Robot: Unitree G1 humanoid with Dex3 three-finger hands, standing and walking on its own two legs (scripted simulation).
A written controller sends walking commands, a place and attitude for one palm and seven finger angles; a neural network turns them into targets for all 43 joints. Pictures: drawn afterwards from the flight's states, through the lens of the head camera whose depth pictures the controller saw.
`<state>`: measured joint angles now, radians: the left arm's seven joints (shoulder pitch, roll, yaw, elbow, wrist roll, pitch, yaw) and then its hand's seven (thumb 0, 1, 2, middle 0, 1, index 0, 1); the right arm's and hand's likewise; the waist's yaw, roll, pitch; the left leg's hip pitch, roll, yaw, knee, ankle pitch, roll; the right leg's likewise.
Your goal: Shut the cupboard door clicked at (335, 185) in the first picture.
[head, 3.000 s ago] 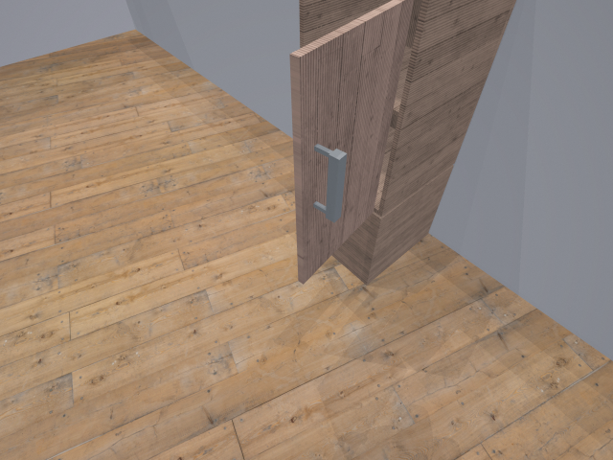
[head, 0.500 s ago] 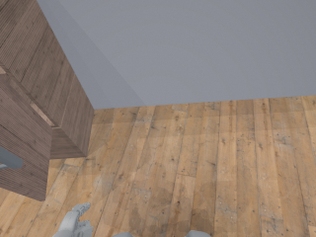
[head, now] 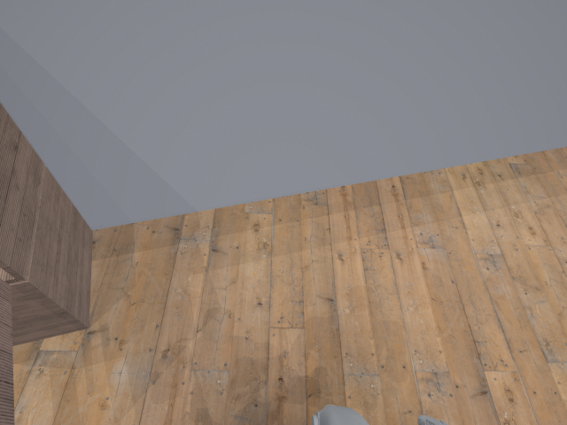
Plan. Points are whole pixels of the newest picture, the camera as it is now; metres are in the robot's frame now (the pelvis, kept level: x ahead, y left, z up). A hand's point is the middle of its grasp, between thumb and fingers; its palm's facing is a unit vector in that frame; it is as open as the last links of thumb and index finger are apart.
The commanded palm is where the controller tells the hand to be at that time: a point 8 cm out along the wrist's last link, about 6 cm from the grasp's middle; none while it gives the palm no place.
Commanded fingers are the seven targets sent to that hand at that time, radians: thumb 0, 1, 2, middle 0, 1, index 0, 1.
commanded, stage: walk around to get in front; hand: left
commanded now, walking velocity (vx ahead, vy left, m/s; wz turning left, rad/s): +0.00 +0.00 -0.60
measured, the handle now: out of the picture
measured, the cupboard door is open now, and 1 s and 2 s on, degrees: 99 99 99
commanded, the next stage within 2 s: none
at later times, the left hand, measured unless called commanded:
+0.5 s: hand (221, 400) +0.17 +0.11 -0.15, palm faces -0.29 -0.92 -0.26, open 7.3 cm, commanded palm none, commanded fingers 0.00 0.90 0.90 -0.20 -0.30 -0.20 -0.30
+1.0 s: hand (256, 343) +0.26 +0.06 -0.16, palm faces -0.57 -0.78 -0.24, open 7.4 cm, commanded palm none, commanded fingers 0.00 0.90 0.90 -0.20 -0.30 -0.20 -0.30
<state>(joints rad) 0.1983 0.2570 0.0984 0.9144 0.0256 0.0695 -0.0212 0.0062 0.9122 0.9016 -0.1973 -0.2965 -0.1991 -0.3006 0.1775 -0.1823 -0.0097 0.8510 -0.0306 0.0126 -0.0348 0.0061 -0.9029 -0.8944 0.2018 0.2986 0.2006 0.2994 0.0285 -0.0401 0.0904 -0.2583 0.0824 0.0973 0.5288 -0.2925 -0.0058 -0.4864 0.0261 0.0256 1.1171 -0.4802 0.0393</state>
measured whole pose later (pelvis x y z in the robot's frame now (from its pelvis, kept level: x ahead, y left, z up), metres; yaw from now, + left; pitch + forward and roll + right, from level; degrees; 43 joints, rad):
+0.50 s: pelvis +0.02 -0.06 +0.00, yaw -18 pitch +1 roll +1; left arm 0.17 0.20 0.05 0.90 0.02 0.03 0.00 0.00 0.91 0.90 -0.20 -0.30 -0.20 -0.30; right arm 0.16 -0.25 -0.06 0.90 -0.01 0.07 -0.02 0.01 -0.91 -0.89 0.20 0.30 0.20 0.30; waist -0.01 0.01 0.10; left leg -0.48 0.08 0.02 1.03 -0.39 -0.09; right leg -0.27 0.04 0.04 0.50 -0.25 -0.06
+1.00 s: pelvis +0.06 -0.06 +0.00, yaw -37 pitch +2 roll -1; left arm 0.14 0.26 0.09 0.91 0.02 0.07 -0.04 0.01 0.91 0.90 -0.19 -0.30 -0.20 -0.30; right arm 0.25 -0.20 -0.03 0.89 -0.03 0.01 -0.03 0.01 -0.90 -0.89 0.20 0.30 0.20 0.30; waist -0.01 0.01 0.11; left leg -0.19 0.15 0.21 0.51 -0.34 -0.05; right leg -0.41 -0.04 -0.05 0.83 -0.44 0.04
